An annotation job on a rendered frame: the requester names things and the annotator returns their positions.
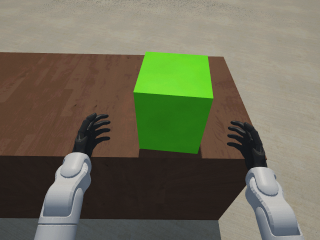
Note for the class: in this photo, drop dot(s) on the robot right hand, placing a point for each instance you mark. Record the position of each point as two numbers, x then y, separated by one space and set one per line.
252 146

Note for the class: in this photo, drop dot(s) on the robot left hand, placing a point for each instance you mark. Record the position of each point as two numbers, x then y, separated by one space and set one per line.
86 140

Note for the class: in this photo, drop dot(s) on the left robot forearm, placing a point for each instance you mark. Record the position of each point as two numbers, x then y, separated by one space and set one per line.
63 201

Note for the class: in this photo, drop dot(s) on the carton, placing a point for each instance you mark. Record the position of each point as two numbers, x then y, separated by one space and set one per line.
173 96

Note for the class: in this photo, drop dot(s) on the pedestal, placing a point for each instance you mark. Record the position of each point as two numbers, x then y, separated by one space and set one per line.
44 99

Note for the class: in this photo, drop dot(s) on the right robot forearm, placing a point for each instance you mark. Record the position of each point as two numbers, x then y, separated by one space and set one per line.
275 218

